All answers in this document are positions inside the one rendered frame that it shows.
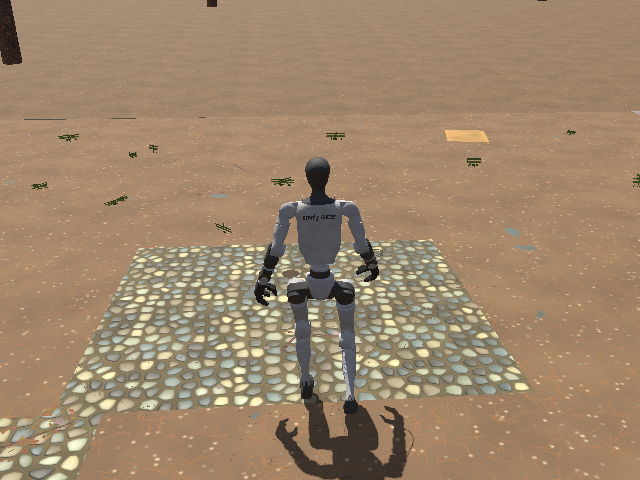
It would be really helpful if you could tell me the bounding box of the robot right shin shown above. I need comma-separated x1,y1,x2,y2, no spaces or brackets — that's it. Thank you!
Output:
341,333,356,401

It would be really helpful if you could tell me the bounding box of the left robot forearm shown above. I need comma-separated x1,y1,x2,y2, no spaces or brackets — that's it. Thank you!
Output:
257,242,279,285

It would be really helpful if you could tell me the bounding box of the right robot forearm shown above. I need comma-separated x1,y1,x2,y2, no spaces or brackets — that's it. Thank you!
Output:
360,238,378,269

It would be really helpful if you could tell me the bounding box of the robot head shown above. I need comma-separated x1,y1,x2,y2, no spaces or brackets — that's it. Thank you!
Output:
301,157,336,205

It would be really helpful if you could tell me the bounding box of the robot right upper arm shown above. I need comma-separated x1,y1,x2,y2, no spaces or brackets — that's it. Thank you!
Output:
339,200,370,254

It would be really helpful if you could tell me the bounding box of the robot left upper arm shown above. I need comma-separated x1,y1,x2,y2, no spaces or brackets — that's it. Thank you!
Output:
269,201,298,257

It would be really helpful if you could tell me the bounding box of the left robot hand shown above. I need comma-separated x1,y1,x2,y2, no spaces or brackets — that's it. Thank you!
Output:
254,281,277,306

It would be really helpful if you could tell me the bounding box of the right robot hand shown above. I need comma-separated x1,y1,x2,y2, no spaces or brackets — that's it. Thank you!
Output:
356,265,379,282

